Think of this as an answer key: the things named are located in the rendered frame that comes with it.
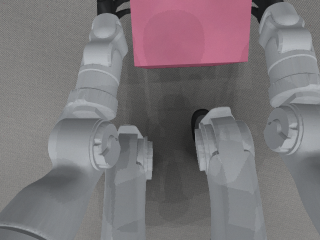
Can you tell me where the left robot shin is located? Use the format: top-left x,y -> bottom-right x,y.
104,125 -> 144,174

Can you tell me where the right robot forearm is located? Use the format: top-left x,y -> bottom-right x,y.
258,2 -> 320,108

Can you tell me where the robot right hand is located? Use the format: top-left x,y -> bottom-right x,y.
251,0 -> 284,24

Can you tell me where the right robot foot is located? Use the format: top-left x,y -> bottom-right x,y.
191,109 -> 209,142

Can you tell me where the left robot forearm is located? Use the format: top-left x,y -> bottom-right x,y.
48,13 -> 128,155

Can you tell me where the right robot upper arm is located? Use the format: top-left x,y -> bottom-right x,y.
263,103 -> 320,235

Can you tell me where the left robot upper arm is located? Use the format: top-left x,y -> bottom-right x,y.
0,118 -> 121,240

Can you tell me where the robot left hand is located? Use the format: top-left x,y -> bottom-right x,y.
97,0 -> 131,19

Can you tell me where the carton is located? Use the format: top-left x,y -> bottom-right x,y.
130,0 -> 252,69

